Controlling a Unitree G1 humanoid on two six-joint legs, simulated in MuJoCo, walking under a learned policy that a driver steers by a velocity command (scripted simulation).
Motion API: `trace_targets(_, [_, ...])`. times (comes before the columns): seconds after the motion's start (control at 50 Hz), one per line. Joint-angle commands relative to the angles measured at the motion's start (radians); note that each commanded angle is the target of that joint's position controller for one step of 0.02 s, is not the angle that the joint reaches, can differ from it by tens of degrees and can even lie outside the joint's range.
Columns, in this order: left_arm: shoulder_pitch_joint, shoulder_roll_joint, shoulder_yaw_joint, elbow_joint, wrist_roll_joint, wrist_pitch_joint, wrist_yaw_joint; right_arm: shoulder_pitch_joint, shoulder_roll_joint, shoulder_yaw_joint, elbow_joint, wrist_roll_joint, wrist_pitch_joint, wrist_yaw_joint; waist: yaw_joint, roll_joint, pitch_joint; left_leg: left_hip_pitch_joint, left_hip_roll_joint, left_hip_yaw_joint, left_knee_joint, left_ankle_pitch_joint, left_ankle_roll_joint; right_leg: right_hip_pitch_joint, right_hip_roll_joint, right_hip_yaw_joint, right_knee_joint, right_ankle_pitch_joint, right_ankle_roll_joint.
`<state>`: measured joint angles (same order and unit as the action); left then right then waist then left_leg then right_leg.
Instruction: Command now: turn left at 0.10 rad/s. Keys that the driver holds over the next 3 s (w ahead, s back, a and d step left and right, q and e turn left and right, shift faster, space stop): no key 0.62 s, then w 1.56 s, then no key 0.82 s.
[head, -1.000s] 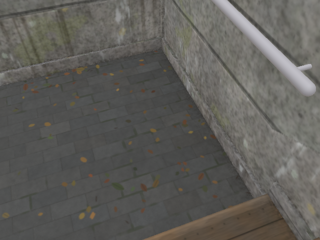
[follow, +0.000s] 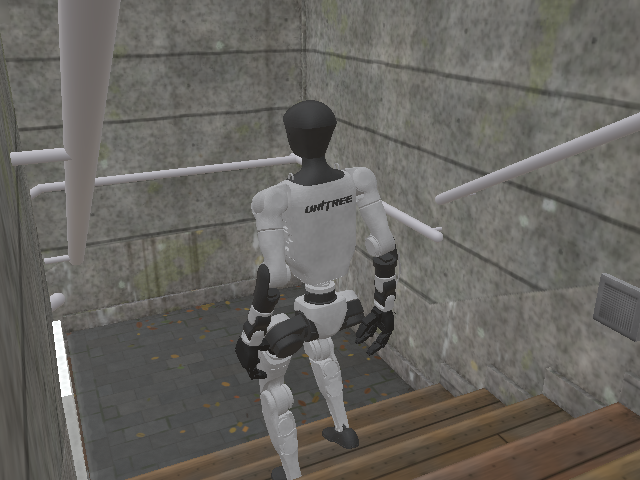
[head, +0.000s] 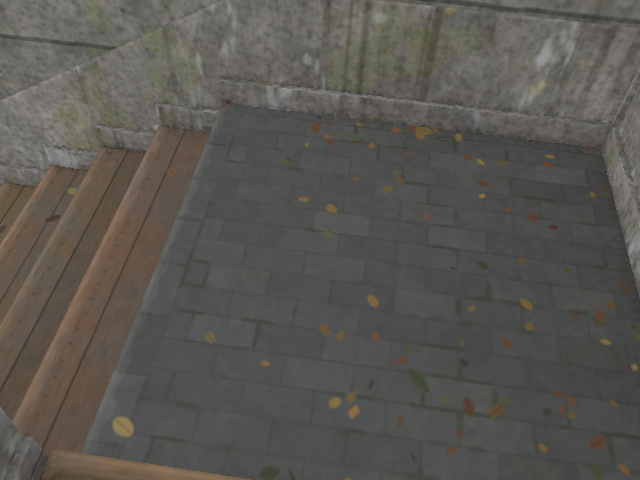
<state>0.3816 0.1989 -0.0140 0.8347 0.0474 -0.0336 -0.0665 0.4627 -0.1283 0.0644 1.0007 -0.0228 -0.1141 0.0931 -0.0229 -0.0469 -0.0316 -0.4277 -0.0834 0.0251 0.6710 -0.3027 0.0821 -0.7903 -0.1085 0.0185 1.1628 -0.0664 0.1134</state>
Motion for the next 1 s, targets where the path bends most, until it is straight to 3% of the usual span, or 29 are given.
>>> trace_targets(0.02, [0.003, 0.050, 0.010, -0.010, -0.021, -0.036, -0.022, -0.060, -0.204, -0.035, -0.059, 0.036, -0.009, 0.014, 0.036, 0.109, 0.062, -0.140, 0.228, -0.300, -0.318, -0.210, 0.047, 0.350, 0.026, -0.069, -0.272, -0.149, 0.030])
trace_targets(0.06, [0.019, 0.054, 0.015, 0.012, -0.027, -0.041, -0.009, -0.093, -0.206, -0.034, -0.064, 0.070, 0.001, 0.029, 0.056, 0.110, 0.038, -0.015, 0.236, -0.328, -0.259, 0.039, 0.055, 0.439, 0.035, -0.067, -0.495, -0.099, 0.016])
trace_targets(0.08, [0.018, 0.070, 0.019, 0.018, -0.026, -0.046, 0.007, -0.081, -0.177, -0.036, -0.056, 0.064, 0.009, 0.034, 0.042, 0.085, -0.005, 0.049, 0.237, -0.333, -0.202, 0.199, 0.059, 0.474, 0.018, -0.044, -0.505, 0.011, -0.014])
trace_targets(0.1, [-0.012, 0.095, 0.018, 0.024, -0.034, -0.047, 0.014, -0.008, -0.125, -0.037, -0.050, 0.061, 0.020, 0.024, -0.016, 0.017, -0.052, 0.049, 0.190, -0.266, -0.183, 0.173, 0.042, 0.541, 0.008, -0.033, -0.536, 0.079, -0.068])
trace_targets(0.14, [-0.058, 0.093, 0.019, 0.038, -0.029, -0.055, -0.010, -0.038, -0.126, -0.054, -0.054, 0.037, 0.037, 0.014, -0.023, -0.030, 0.043, 0.011, 0.076, -0.054, -0.182, -0.030, -0.009, 0.500, 0.032, 0.000, -0.649, -0.027, -0.127])
trace_targets(0.16, [-0.071, 0.094, 0.023, 0.041, -0.043, -0.061, -0.024, -0.060, -0.134, -0.064, -0.048, 0.031, 0.045, 0.009, -0.024, -0.001, 0.083, 0.011, 0.055, -0.021, -0.173, -0.055, -0.021, 0.482, 0.033, 0.010, -0.681, -0.038, -0.126])
trace_targets(0.18, [-0.080, 0.101, 0.024, 0.043, -0.052, -0.068, -0.038, -0.043, -0.154, -0.075, -0.033, 0.028, 0.054, 0.008, -0.032, 0.006, 0.107, 0.020, 0.060, -0.019, -0.197, -0.034, -0.031, 0.481, 0.035, 0.011, -0.685, -0.048, -0.125])
trace_targets(0.2, [-0.085, 0.124, 0.034, 0.048, -0.049, -0.073, -0.044, -0.064, -0.181, -0.085, -0.028, 0.026, 0.058, 0.007, -0.023, 0.009, 0.091, 0.030, 0.062, -0.021, -0.206, -0.014, -0.037, 0.502, 0.041, 0.003, -0.690, -0.052, -0.125])
trace_targets(0.24, [-0.094, 0.123, 0.042, 0.053, -0.038, -0.080, -0.044, -0.107, -0.172, -0.087, -0.033, 0.020, 0.063, 0.004, -0.012, 0.011, 0.062, 0.060, 0.071, -0.022, -0.213, 0.061, -0.040, 0.531, 0.048, -0.013, -0.689, -0.035, -0.126])
trace_targets(0.28, [-0.112, 0.117, 0.048, 0.048, -0.038, -0.077, -0.041, -0.137, -0.187, -0.094, -0.031, 0.022, 0.061, 0.000, -0.005, 0.021, 0.027, 0.077, 0.078, -0.019, -0.215, 0.106, -0.043, 0.570, 0.052, -0.020, -0.682, 0.018, -0.131])
trace_targets(0.42, [-0.170, 0.139, 0.074, 0.045, -0.033, -0.069, -0.035, -0.210, -0.213, -0.111, -0.017, 0.016, 0.058, -0.015, 0.006, 0.032, 0.003, 0.061, 0.090, -0.005, -0.225, 0.127, -0.064, 0.653, 0.064, -0.025, -0.691, 0.070, -0.150])
trace_targets(0.62, [-0.185, 0.136, 0.093, 0.073, -0.034, -0.060, -0.024, -0.215, -0.188, -0.125, 0.038, 0.014, 0.057, -0.023, 0.002, 0.046, 0.013, 0.073, 0.107, 0.009, -0.228, 0.115, -0.072, 0.676, 0.086, -0.033, -0.705, 0.038, -0.156])
trace_targets(0.64, [-0.161, 0.159, 0.105, 0.082, -0.030, -0.059, -0.018, -0.200, -0.206, -0.133, 0.046, 0.009, 0.059, -0.025, 0.006, 0.042, 0.018, 0.072, 0.101, 0.015, -0.232, -0.001, -0.062, 0.676, 0.083, -0.026, -0.727, -0.107, -0.170])
trace_targets(0.66, [-0.135, 0.204, 0.127, 0.089, -0.015, -0.059, -0.005, -0.190, -0.242, -0.151, 0.049, -0.009, 0.058, -0.035, 0.016, 0.032, 0.050, 0.049, 0.094, 0.018, -0.220, -0.189, -0.034, 0.650, 0.075, -0.004, -0.752, -0.389, -0.206])
trace_targets(0.68, [-0.106, 0.207, 0.138, 0.097, 0.001, -0.062, 0.010, -0.174, -0.245, -0.160, 0.054, -0.028, 0.055, -0.046, 0.020, 0.015, 0.102, 0.022, 0.105, 0.001, -0.214, -0.316, 0.002, 0.604, 0.043, 0.049, -0.781, -0.605, -0.251])
trace_targets(0.7, [-0.069, 0.189, 0.142, 0.110, 0.010, -0.066, 0.028, -0.149, -0.214, -0.159, 0.060, -0.040, 0.049, -0.060, 0.023, 0.006, 0.135, 0.012, 0.119, -0.021, -0.201, -0.361, 0.037, 0.584, 0.000, 0.113, -0.799, -0.709, -0.301])
trace_targets(0.72, [-0.019, 0.146, 0.134, 0.128, 0.012, -0.070, 0.047, -0.155, -0.181, -0.154, 0.054, -0.048, 0.040, -0.078, 0.036, 0.000, 0.142, 0.009, 0.123, -0.022, -0.166, -0.334, 0.059, 0.604, -0.054, 0.180, -0.818, -0.746, -0.350])
trace_targets(0.76, [-0.028, 0.087, 0.118, 0.123, -0.002, -0.071, 0.069, -0.157, -0.089, -0.132, 0.046, -0.037, 0.021, -0.095, 0.033, -0.035, 0.114, 0.072, 0.121, 0.015, -0.103, -0.169, 0.063, 0.618, -0.119, 0.263, -0.853, -0.684, -0.395])
trace_targets(0.78, [-0.071, 0.083, 0.116, 0.104, -0.002, -0.066, 0.072, -0.155, -0.072, -0.127, 0.043, -0.035, 0.010, -0.095, 0.020, -0.021, 0.113, 0.134, 0.109, 0.029, -0.098, -0.109, 0.064, 0.574, -0.119, 0.262, -0.843, -0.635, -0.399])
trace_targets(0.82, [-0.144, 0.102, 0.121, 0.073, 0.004, -0.057, 0.069, -0.085, -0.094, -0.135, 0.057, -0.046, -0.006, -0.092, -0.029, 0.030, 0.137, 0.278, 0.113, -0.001, -0.133, -0.150, 0.099, 0.416, -0.056, 0.165, -0.732, -0.593, -0.387])
trace_targets(0.84, [-0.200, 0.086, 0.118, 0.056, 0.017, -0.060, 0.063, 0.034, -0.111, -0.141, 0.093, -0.055, -0.014, -0.094, -0.085, 0.101, 0.156, 0.378, 0.162, -0.117, -0.189, -0.225, 0.145, 0.264, 0.026, 0.073, -0.558, -0.591, -0.355])
trace_targets(0.86, [-0.250, 0.037, 0.109, 0.033, 0.031, -0.069, 0.051, 0.225, -0.135, -0.146, 0.148, -0.074, -0.025, -0.099, -0.152, 0.232, 0.142, 0.554, 0.293, -0.392, -0.303, -0.229, 0.227, 0.064, 0.137, -0.035, -0.276, -0.571, -0.290])
trace_targets(0.88, [-0.298, -0.029, 0.088, 0.014, 0.027, -0.082, 0.047, 0.349, -0.149, -0.144, 0.187, -0.089, -0.031, -0.100, -0.201, 0.263, 0.203, 0.679, 0.449, -0.618, -0.392, -0.200, 0.289, -0.204, 0.134, 0.044, -0.095, -0.631, -0.270])
trace_targets(0.9, [-0.315, -0.024, 0.087, 0.005, 0.016, -0.092, 0.049, 0.360, -0.130, -0.133, 0.199, -0.085, -0.032, -0.098, -0.193, 0.146, 0.249, 0.728, 0.488, -0.658, -0.386, -0.181, 0.282, -0.341, 0.106, 0.150, -0.044, -0.564, -0.268])
trace_targets(0.92, [-0.309, -0.009, 0.090, 0.011, 0.015, -0.098, 0.051, 0.272, -0.109, -0.123, 0.182, -0.072, -0.032, -0.086, -0.152, 0.083, 0.243, 0.677, 0.470, -0.572, -0.357, -0.127, 0.265, -0.331, 0.085, 0.151, -0.002, -0.472, -0.261])
trace_targets(0.94, [-0.284, 0.006, 0.096, 0.024, 0.020, -0.098, 0.052, 0.188, -0.100, -0.121, 0.162, -0.054, -0.028, -0.079, -0.114, 0.070, 0.218, 0.568, 0.436, -0.445, -0.335, -0.053, 0.253, -0.244, 0.062, 0.083, 0.019, -0.418, -0.256])
trace_targets(0.96, [-0.264, -0.016, 0.082, 0.022, 0.043, -0.093, 0.052, 0.119, -0.034, -0.099, 0.148, -0.070, -0.015, -0.090, -0.069, 0.012, 0.197, 0.420, 0.376, -0.306, -0.288, -0.025, 0.195, -0.101, 0.022, 0.076, -0.052, -0.260, -0.260])
trace_targets(0.98, [-0.235, -0.030, 0.078, 0.036, 0.053, -0.084, 0.039, 0.106, -0.014, -0.090, 0.129, -0.066, -0.008, -0.094, -0.056, 0.076, 0.191, 0.241, 0.311, -0.220, -0.259, 0.009, 0.183, 0.042, 0.048, -0.002, -0.031, -0.186, -0.258])
trace_targets(1.0, [-0.210, -0.037, 0.074, 0.039, 0.052, -0.077, 0.028, 0.100, -0.002, -0.083, 0.117, -0.073, -0.004, -0.101, -0.043, 0.107, 0.180, 0.107, 0.266, -0.154, -0.238, 0.004, 0.160, 0.159, 0.063, -0.042, -0.026, -0.116, -0.253])
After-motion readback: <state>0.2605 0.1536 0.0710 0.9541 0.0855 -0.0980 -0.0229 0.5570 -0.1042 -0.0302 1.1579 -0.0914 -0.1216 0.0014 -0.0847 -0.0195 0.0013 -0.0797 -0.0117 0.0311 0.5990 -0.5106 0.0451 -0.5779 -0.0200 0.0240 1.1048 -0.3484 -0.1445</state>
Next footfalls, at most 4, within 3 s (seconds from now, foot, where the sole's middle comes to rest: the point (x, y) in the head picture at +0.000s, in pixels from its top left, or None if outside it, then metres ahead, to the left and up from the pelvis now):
0.06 right None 0.09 -0.17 -0.75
1.22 right None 0.39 -0.21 -0.92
1.78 left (307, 412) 0.80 0.00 -1.09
2.20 right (395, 336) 1.04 -0.26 -1.09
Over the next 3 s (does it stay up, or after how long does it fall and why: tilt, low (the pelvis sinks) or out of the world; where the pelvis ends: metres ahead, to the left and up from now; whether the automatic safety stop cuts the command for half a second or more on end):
stays up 1.06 -0.17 -0.31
